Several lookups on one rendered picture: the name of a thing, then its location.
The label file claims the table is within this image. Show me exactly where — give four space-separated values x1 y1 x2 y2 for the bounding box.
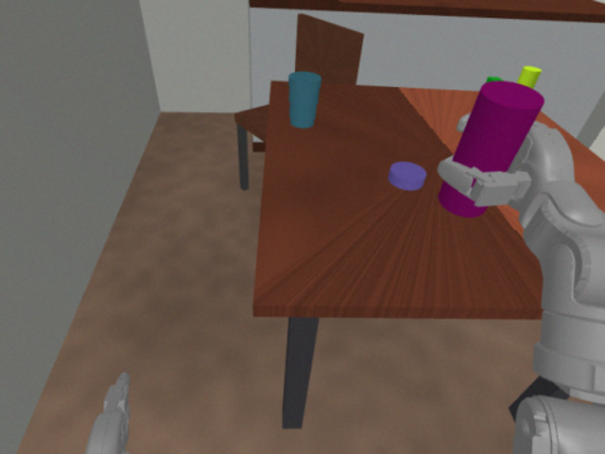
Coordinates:
252 80 605 428

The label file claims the right robot arm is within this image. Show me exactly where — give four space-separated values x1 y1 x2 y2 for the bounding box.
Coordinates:
512 181 605 454

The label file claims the left robot hand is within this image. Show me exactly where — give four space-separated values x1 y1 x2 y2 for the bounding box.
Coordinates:
85 372 130 454

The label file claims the right robot hand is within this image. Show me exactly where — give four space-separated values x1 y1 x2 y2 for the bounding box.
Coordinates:
438 113 575 212

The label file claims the chair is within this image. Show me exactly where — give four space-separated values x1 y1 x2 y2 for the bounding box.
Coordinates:
234 14 364 191

